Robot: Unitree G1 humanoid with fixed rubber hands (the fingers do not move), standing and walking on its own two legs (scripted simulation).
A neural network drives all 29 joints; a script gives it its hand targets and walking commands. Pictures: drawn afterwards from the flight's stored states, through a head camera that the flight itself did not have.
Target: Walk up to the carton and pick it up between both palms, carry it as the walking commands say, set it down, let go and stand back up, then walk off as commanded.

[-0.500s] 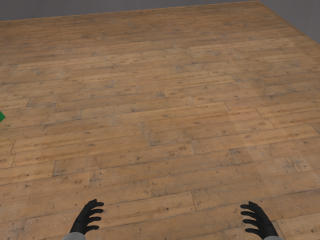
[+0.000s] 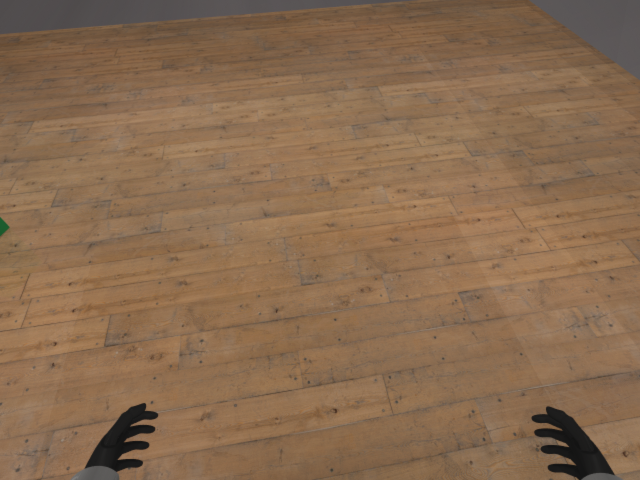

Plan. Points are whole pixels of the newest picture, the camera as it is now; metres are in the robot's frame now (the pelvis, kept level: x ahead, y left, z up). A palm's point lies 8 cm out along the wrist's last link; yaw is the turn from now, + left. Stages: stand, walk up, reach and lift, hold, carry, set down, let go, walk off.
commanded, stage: stand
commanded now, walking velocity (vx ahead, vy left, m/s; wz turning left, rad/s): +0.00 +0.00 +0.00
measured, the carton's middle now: out of the picture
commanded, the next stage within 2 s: none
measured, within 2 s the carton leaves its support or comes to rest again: neither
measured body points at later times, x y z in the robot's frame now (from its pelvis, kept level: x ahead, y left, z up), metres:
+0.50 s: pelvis +0.00 +0.00 +0.02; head +0.00 +0.00 +0.47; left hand +0.13 +0.31 -0.08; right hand +0.14 -0.31 -0.08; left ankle +0.00 +0.12 -0.72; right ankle +0.00 -0.12 -0.72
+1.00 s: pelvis +0.00 +0.00 +0.03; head +0.00 +0.00 +0.48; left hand +0.11 +0.31 -0.09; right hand +0.11 -0.32 -0.08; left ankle +0.00 +0.12 -0.72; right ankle +0.00 -0.12 -0.72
